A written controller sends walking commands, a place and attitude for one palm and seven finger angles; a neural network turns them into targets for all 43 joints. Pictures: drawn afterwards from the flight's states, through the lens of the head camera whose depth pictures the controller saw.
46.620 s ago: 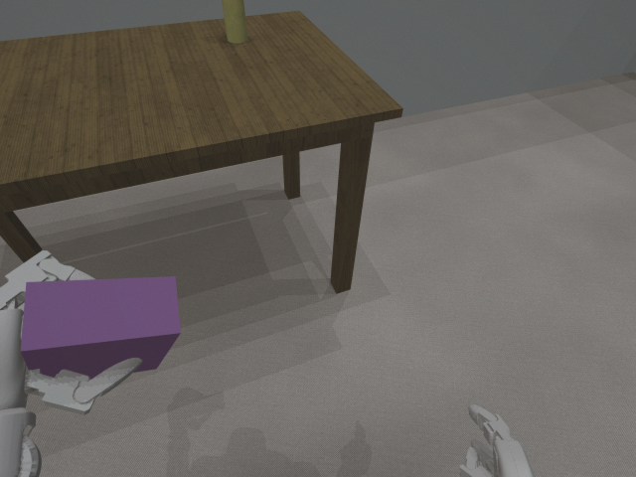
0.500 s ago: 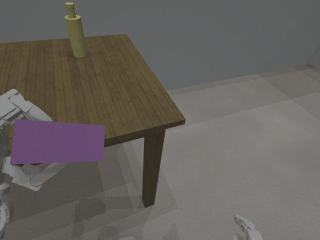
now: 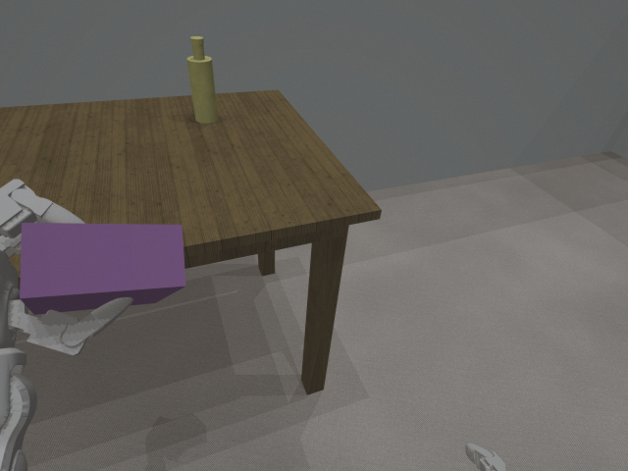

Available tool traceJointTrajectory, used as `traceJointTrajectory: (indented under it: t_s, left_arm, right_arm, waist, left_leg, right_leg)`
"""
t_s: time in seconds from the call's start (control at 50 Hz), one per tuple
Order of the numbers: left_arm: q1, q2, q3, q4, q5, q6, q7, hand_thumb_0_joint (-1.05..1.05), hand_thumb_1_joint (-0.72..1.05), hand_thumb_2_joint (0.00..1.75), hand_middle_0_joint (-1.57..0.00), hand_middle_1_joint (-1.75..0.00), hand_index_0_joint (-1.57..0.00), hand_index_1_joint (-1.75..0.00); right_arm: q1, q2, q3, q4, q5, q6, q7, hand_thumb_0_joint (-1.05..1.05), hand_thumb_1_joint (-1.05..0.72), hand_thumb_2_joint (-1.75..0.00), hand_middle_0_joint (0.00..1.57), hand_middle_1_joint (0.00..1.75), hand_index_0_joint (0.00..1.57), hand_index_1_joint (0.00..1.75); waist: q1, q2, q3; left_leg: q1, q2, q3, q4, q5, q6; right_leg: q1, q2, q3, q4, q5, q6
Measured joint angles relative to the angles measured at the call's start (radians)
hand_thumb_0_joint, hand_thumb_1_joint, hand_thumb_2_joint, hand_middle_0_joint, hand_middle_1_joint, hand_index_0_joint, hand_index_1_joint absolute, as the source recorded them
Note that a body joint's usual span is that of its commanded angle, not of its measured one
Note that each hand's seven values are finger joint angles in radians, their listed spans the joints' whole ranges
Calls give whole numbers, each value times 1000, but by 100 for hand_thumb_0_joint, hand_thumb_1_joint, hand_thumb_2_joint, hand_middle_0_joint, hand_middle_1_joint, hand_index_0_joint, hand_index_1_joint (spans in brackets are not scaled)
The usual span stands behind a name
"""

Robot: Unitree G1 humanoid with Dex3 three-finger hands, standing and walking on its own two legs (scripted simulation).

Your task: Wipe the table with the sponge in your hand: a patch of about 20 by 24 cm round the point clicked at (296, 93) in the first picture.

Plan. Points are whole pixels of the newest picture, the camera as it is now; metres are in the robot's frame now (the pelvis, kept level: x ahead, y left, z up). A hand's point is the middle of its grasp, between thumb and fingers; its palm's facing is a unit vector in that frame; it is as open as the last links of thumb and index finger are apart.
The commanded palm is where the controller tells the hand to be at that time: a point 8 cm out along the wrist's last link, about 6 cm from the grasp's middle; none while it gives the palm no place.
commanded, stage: stop stepping back and stand still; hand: left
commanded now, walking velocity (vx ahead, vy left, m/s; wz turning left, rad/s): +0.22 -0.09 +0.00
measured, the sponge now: (124, 271) +0.23 +0.21 +0.22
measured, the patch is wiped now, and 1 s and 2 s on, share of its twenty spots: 1.00 1.00 1.00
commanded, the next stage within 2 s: stand and wait in 1.02 s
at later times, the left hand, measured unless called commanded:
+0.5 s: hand (32, 297) +0.16 +0.25 +0.24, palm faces +0.50 -0.81 -0.30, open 9.7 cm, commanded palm +0.11 +0.30 +0.24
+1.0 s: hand (57, 267) +0.22 +0.27 +0.22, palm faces +0.44 -0.80 -0.40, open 9.7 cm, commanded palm +0.16 +0.31 +0.24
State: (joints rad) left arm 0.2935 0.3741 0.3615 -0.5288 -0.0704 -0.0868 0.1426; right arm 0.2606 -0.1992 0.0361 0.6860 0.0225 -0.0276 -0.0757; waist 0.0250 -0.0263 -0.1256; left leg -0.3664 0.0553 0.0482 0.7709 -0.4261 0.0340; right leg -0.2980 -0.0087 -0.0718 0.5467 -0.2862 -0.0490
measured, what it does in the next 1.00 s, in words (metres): steps on the spot: left foot, then left foot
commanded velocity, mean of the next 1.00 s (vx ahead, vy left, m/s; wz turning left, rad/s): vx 0.06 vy -0.01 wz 0.00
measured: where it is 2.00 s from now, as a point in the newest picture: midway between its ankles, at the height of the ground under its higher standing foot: outside the picture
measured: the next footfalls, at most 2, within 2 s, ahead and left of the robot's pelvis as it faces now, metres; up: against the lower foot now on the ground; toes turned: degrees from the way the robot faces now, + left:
left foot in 0.02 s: +0.06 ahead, +0.14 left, +0.00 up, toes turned +3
left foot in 0.48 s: +0.04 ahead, +0.15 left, +0.00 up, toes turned +3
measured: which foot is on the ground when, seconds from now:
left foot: up 0.00-0.00, down 0.02-0.22, up 0.24-0.46, down 0.48-1.00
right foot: down 0.00-1.00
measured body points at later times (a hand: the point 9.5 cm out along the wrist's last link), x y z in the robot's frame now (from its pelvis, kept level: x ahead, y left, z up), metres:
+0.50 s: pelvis -0.04 +0.01 -0.01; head -0.07 +0.01 +0.44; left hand +0.13 +0.29 +0.26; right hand +0.12 -0.23 -0.09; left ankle +0.00 +0.15 -0.74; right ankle -0.01 -0.08 -0.73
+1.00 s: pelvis +0.00 +0.03 +0.00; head +0.01 +0.03 +0.45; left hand +0.19 +0.31 +0.24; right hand +0.20 -0.19 -0.07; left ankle +0.00 +0.15 -0.73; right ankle -0.01 -0.08 -0.73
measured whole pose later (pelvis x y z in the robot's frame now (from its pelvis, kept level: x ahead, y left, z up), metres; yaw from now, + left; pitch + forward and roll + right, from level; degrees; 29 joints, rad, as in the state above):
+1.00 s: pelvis +0.00 +0.03 +0.00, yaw +1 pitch +0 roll -1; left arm 0.40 0.42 0.40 -0.60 -0.07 -0.11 0.14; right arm 0.14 -0.20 0.01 0.59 0.03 -0.04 -0.05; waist 0.00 0.03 0.00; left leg -0.24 0.04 0.02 0.51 -0.27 0.00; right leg -0.19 0.02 -0.04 0.46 -0.26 -0.01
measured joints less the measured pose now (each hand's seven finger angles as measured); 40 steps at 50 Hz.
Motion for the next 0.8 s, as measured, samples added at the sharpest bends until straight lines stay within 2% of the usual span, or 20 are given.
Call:
traceJointTrajectory:
  t_s: [0.02,0.04,0.08,0.12,0.14,0.18,0.22,0.24,0.26,0.28,0.3,0.34,0.38,0.44,0.48,0.52,0.56,0.62,0.7,0.8]
  left_arm:
    - [-6,-7,-4,-7,-2,2,7,-1,-52,108,-76,-138,-81,-138]
    - [-14,-5,-3,-14,-4,1,13,-1,-52,108,-76,-138,-81,-138]
    - [-10,21,13,-28,3,5,10,-1,-51,108,-76,-138,-80,-138]
    - [18,43,24,-31,7,1,1,-1,-51,108,-76,-138,-80,-138]
    - [31,48,24,-26,8,-3,-2,-1,-51,108,-76,-138,-80,-138]
    - [55,51,21,-14,3,-4,-6,-1,-52,108,-76,-138,-80,-138]
    - [72,66,23,-16,-1,5,-8,-1,-52,108,-76,-138,-80,-138]
    - [71,82,28,-29,2,7,-11,-1,-51,108,-76,-138,-80,-138]
    - [63,83,29,-42,2,6,-18,-1,-51,108,-76,-138,-80,-138]
    - [54,70,24,-53,2,1,-24,-1,-51,108,-76,-138,-80,-138]
    - [52,54,17,-61,4,-6,-28,-1,-52,108,-76,-138,-80,-138]
    - [60,28,13,-70,0,-20,-30,-1,-52,108,-76,-138,-81,-138]
    - [65,17,16,-69,-3,-29,-22,-1,-52,108,-76,-138,-81,-138]
    - [51,17,19,-60,-2,-32,0,-1,-52,108,-76,-138,-81,-138]
    - [35,19,21,-58,-3,-32,13,-1,-52,108,-76,-138,-81,-138]
    - [16,28,29,-44,-2,-29,20,-1,-52,108,-76,-138,-81,-138]
    - [24,38,43,-26,4,-22,22,-1,-52,108,-76,-138,-81,-138]
    - [59,37,46,-25,11,-13,16,-1,-52,108,-76,-138,-80,-138]
    - [108,25,30,-73,4,-32,4,-1,-52,108,-76,-138,-81,-138]
    - [85,30,28,-76,5,-51,1,-1,-52,108,-76,-138,-81,-138]
  right_arm:
    - [-1,-16,0,-24,-2,-11,-6,2,-90,-90,21,30,21,30]
    - [-13,-21,-5,-38,-3,-22,-11,2,-90,-90,21,30,21,30]
    - [-35,-4,-14,-58,0,-30,-7,2,-90,-90,21,30,20,30]
    - [-25,13,-14,-73,6,-45,9,2,-90,-90,20,30,20,30]
    - [-16,18,-11,-73,8,-51,16,2,-90,-90,20,30,20,30]
    - [-1,21,-2,-69,7,-51,24,2,-90,-90,20,30,20,30]
    - [13,20,4,-77,2,-38,25,1,-90,-90,20,30,20,30]
    - [17,20,3,-87,1,-32,26,1,-90,-90,20,30,20,30]
    - [10,14,0,-84,1,-26,28,1,-90,-90,21,30,20,30]
    - [-1,5,-3,-65,1,-24,29,1,-90,-90,21,30,20,30]
    - [-8,-2,-8,-39,0,-23,30,1,-90,-90,21,30,20,30]
    - [-10,-5,-15,-2,1,-15,29,2,-90,-90,21,30,20,30]
    - [-3,-3,-16,8,0,-8,19,2,-90,-90,21,30,20,30]
    - [5,-12,-15,-9,-3,-16,-4,2,-90,-90,21,30,20,30]
    - [1,-32,-20,-32,-7,-26,-13,2,-90,-90,21,30,20,30]
    - [-22,-29,-26,-41,-1,-27,-17,2,-90,-90,21,30,20,30]
    - [-32,-16,-25,-48,3,-33,-12,2,-90,-90,20,30,20,30]
    - [-32,-6,-21,-54,1,-41,3,2,-90,-90,20,30,20,30]
    - [-39,-3,-22,-28,-2,-39,26,2,-90,-90,20,30,20,30]
    - [-61,-8,-27,-27,1,-24,20,2,-90,-90,21,30,20,30]
  waist:
    - [-9,21,-3]
    - [-27,28,8]
    - [-33,3,39]
    - [-46,-4,33]
    - [-53,2,26]
    - [-61,28,18]
    - [-64,49,21]
    - [-57,43,27]
    - [-40,45,47]
    - [-25,57,69]
    - [-13,66,81]
    - [4,60,79]
    - [8,39,73]
    - [2,20,70]
    - [-11,44,67]
    - [-23,40,89]
    - [-36,34,90]
    - [-53,64,88]
    - [-25,73,92]
    - [-5,57,120]
  left_leg:
    - [57,9,-23,-112,-55,17]
    - [59,9,-34,-157,4,17]
    - [61,-3,-7,-158,142,-10]
    - [74,-9,4,-181,171,-19]
    - [80,-8,2,-201,179,-21]
    - [86,4,-8,-233,187,-30]
    - [56,13,-22,-193,124,-32]
    - [10,7,-21,-114,52,-25]
    - [-42,6,-30,9,9,-24]
    - [-86,5,-50,135,5,-25]
    - [-116,3,-64,224,13,-25]
    - [-137,-1,-57,276,37,-26]
    - [-108,2,-27,190,54,-21]
    - [9,4,9,-55,53,-6]
    - [67,11,-17,-190,47,7]
    - [63,3,-17,-184,167,-19]
    - [65,-5,-13,-177,175,-40]
    - [60,2,-38,-160,148,-49]
    - [55,-4,-56,-125,155,-31]
    - [120,-21,-43,-222,138,-51]
  right_leg:
    - [-25,9,-7,34,-39,2]
    - [-56,10,-4,89,-98,9]
    - [-109,11,23,273,-163,24]
    - [-141,21,23,418,-169,33]
    - [-138,24,12,432,-168,33]
    - [-85,32,-19,331,-186,26]
    - [13,43,-36,127,-189,10]
    - [46,41,-19,27,-146,-13]
    - [40,40,-22,-1,3,-28]
    - [33,47,-29,10,61,-32]
    - [36,53,-33,15,63,-31]
    - [47,51,-24,-6,44,-26]
    - [56,36,-14,-32,43,-21]
    - [51,12,-9,-19,30,-13]
    - [24,17,-18,30,-5,-1]
    - [9,17,1,89,-67,19]
    - [7,17,21,109,-101,32]
    - [41,30,2,42,5,14]
    - [63,47,6,1,-10,3]
    - [89,29,20,-26,-10,23]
